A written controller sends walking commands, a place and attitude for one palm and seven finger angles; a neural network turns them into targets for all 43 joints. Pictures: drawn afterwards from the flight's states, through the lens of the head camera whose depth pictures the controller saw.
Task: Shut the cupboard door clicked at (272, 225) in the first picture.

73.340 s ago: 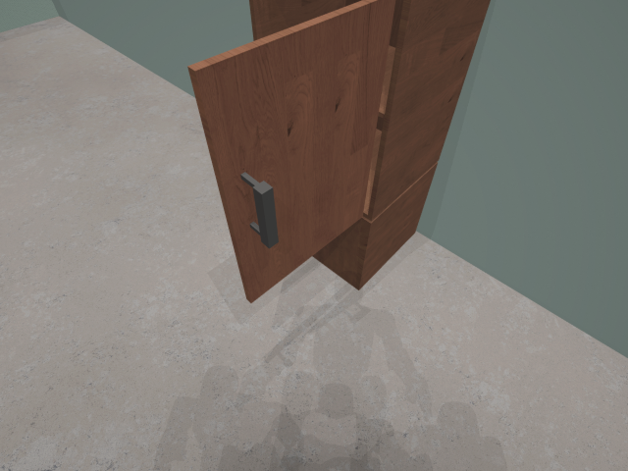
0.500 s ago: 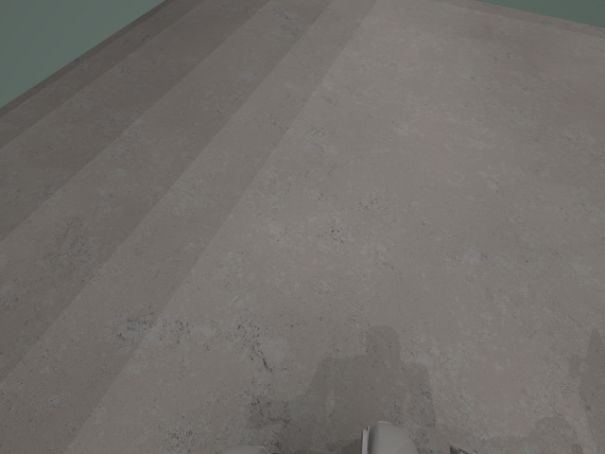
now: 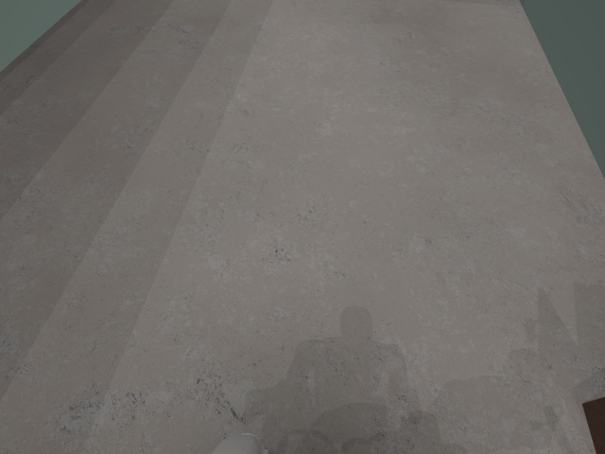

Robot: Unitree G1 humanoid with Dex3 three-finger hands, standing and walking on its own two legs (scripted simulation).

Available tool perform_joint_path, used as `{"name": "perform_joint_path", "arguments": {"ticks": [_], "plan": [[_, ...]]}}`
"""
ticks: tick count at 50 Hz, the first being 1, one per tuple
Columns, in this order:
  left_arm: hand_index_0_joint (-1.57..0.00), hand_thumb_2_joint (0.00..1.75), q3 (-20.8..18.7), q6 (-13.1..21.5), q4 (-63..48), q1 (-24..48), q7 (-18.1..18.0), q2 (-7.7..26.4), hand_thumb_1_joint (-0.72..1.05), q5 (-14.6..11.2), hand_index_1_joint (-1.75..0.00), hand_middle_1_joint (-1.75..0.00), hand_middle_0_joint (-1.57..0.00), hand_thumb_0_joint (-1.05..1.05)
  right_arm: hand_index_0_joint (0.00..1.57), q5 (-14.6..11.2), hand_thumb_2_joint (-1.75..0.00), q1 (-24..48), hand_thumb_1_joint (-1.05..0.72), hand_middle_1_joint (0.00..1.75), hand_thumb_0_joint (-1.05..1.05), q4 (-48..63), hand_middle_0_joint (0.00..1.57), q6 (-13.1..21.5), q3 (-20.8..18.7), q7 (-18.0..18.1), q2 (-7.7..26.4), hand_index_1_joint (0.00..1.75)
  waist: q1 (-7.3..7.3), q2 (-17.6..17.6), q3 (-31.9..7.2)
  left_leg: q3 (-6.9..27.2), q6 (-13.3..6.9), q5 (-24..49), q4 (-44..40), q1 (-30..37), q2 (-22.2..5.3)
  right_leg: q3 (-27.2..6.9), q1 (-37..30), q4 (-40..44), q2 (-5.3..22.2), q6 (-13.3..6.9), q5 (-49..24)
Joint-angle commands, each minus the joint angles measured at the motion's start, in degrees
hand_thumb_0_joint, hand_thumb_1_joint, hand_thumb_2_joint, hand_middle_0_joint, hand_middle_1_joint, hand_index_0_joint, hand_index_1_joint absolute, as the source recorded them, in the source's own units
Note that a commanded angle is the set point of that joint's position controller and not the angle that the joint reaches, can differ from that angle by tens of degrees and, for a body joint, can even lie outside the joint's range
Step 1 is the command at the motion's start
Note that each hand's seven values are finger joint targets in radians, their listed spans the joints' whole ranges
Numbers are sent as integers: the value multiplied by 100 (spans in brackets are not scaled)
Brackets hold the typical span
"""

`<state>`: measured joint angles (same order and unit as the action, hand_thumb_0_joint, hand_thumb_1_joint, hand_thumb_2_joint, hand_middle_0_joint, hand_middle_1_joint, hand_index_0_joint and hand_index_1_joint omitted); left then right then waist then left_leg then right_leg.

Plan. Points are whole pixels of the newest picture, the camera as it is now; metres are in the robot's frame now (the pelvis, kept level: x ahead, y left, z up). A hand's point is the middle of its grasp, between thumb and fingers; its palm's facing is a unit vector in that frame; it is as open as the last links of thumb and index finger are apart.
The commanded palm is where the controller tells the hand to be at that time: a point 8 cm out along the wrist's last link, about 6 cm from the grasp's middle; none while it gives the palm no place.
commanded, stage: turn to face it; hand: left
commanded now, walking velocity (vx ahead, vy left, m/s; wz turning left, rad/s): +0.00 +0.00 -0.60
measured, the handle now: out of the picture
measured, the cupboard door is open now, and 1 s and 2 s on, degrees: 17 17 17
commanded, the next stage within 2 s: none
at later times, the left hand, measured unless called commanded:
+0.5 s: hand (202, 402) +0.20 +0.17 -0.15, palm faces -0.31 -0.90 -0.30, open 7.4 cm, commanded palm none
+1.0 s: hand (218, 382) +0.23 +0.16 -0.17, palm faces -0.53 -0.82 -0.21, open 7.4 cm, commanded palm none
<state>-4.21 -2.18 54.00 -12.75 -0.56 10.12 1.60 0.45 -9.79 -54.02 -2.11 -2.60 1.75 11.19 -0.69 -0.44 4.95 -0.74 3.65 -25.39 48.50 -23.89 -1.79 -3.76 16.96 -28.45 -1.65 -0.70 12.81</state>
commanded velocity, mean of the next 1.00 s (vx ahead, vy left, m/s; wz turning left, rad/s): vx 0.00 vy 0.00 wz -0.60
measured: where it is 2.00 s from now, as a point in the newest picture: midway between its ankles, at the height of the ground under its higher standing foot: outside the picture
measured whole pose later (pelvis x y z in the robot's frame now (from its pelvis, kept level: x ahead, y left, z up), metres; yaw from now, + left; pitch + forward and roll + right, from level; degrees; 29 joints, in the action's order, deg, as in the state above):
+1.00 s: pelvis +0.04 +0.03 +0.00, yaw -36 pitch +1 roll -1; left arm -5.4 -5.0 50.9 -10.4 2.1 15.2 1.1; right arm 1.9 -11.5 -49.2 -0.7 -0.3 1.8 11.3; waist -1.0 -1.8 4.9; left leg -5.5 0.6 -15.8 30.5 -15.1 -4.9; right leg -0.1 27.4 -60.5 -1.1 2.1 27.9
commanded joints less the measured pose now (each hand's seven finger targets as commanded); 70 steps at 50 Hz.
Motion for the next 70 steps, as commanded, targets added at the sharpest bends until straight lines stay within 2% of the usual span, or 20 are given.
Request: {"name": "perform_joint_path", "arguments": {"ticks": [1,2,4,5,10,20,21,22,23,25,29,40,41,43,48,55,58,60,63,70], "plan": [[-20,90,-346,56,-509,202,-17,1173,90,-16,-30,-30,-20,0,20,-9,-90,-519,-90,30,0,375,20,156,-112,34,402,30,224,-848,-864,-100,-22,904,-1554,956,138,-1372,-123,342,1050,-661,-1788],[-20,90,-320,32,-575,316,-7,1055,90,-50,-30,-30,-20,0,20,-5,-90,-755,-90,30,0,323,20,223,-128,46,564,30,358,-598,-937,-19,-50,1319,-2344,1693,-36,-1232,381,55,832,-423,-1291],[-20,90,-201,7,-830,204,87,611,90,-108,-30,-30,-20,0,20,136,-90,-912,-90,30,0,477,20,273,-282,80,1466,30,390,1906,-905,2193,-1061,1990,-3327,2156,-2350,191,1651,-1977,-249,175,2133],[-20,90,-230,-2,-842,333,111,814,90,-37,-30,-30,-20,0,20,168,-90,-844,-90,30,0,512,20,258,-274,74,1480,30,422,1366,-767,2267,-1411,1902,-3350,1683,-2594,109,1571,-3010,-27,196,2274],[-20,90,-219,-109,-713,286,267,703,90,-55,-30,-30,-20,0,20,165,-90,-167,-90,30,0,684,20,254,-157,98,1142,30,60,986,-537,321,-1141,3621,-2856,1707,-1710,453,1468,-3358,313,387,1347],[-20,90,-167,-17,-866,230,280,796,90,-30,-30,-30,-20,0,20,117,-90,-299,-90,30,0,560,20,170,-303,-21,1385,30,43,1095,-697,-546,-722,3385,-1849,1454,-1759,1029,-307,-324,136,107,186],[-20,90,-222,32,-759,-167,256,1039,90,-11,-30,-30,-20,0,20,78,-90,-231,-90,30,0,609,20,168,-306,-49,1348,30,-178,643,-868,-781,-448,2849,-1135,990,-1530,732,-1108,346,355,-26,-571],[-20,90,-332,119,-678,-532,179,1677,90,47,-30,-30,-20,0,20,23,-90,-179,-90,30,0,800,20,157,-216,-83,904,30,-349,-1221,-1036,-1228,-48,492,250,-384,-729,-1074,-2132,867,1747,-522,-2243],[-20,90,-347,121,-595,-746,100,1945,90,-37,-30,-30,-20,0,20,35,-90,45,-90,30,0,995,20,89,-144,-54,817,30,-443,-1506,-939,-616,71,-1222,1386,-1015,-278,-1829,-1811,772,2511,-1124,-3924],[-20,90,-346,91,-665,-372,-21,1668,90,-49,-30,-30,-20,0,20,17,-90,288,-90,30,0,917,20,64,-143,44,882,30,-313,-1382,-808,196,51,-704,2150,-1562,-416,-1781,-1697,697,2126,-1300,-3279],[-20,90,-218,116,-883,273,-14,1306,90,-41,-30,-30,-20,0,20,65,-90,-80,-90,30,0,662,20,8,-146,-49,774,30,73,-739,-889,51,178,354,1622,-804,-388,-823,-960,711,1439,-941,-2451],[-20,90,-311,11,-821,371,36,1390,90,-34,-30,-30,-20,0,20,-21,-90,-448,-90,30,0,687,20,165,-129,5,703,30,227,-801,-836,-83,27,976,-1848,967,63,-1635,-90,272,1053,-645,-1447],[-20,90,-274,-16,-866,400,45,1190,90,-79,-30,-30,-20,0,20,-1,-90,-675,-90,30,0,616,20,229,-146,33,904,30,317,-319,-936,199,-77,1246,-2670,1668,-298,-1360,433,-120,700,-370,-861],[-20,90,-160,-6,-1074,273,130,844,90,-92,-30,-30,-20,0,20,106,-90,-851,-90,30,0,760,20,235,-267,62,1692,30,335,1661,-866,2314,-1168,1916,-3324,1933,-2586,123,1554,-2455,-164,162,2281],[-20,90,-219,-103,-845,385,305,821,90,-52,-30,-30,-20,0,20,159,-90,-121,-90,30,0,871,20,245,-139,109,1225,30,65,1108,-585,475,-1144,3240,-2862,1528,-1770,397,1400,-3498,313,367,1552],[-20,90,-140,-95,-932,582,323,687,90,-53,-30,-30,-20,0,20,155,-90,-429,-90,30,0,619,20,177,-275,19,1426,30,248,1341,-642,-122,-1046,3146,-2520,1567,-1868,927,475,-1628,164,255,1290],[-20,90,-187,-14,-771,24,290,927,90,-39,-30,-30,-20,0,20,93,-90,-257,-90,30,0,643,20,139,-319,-34,1449,30,-69,910,-779,-572,-556,2541,-1536,935,-1613,942,-844,85,135,83,-55],[-20,90,-360,108,-579,-577,149,1939,90,2,-30,-30,-20,0,20,34,-90,140,-90,30,0,1045,20,117,-157,-81,777,30,-414,-1779,-777,-891,88,-1160,892,-1195,-274,-1942,-1849,983,2289,-874,-2742],[-20,90,-311,90,-649,-159,-19,1550,90,-65,-30,-30,-20,0,20,33,-90,311,-90,30,0,931,20,77,-160,38,1003,30,-218,-1364,-784,280,77,-423,2011,-1602,-487,-1719,-1624,711,1944,-1218,-2900],[-20,90,-238,112,-772,57,0,1430,90,-28,-30,-30,-20,0,20,37,-90,173,-90,30,0,810,20,16,-135,-61,789,30,-28,-651,-786,-14,192,299,823,-700,-204,-1259,-996,719,1403,-1043,-2285]]}}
